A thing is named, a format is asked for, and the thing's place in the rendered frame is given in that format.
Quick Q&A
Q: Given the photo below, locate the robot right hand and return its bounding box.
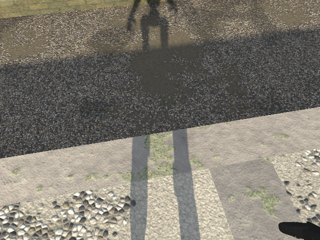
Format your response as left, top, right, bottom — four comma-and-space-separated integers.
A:
278, 221, 320, 240

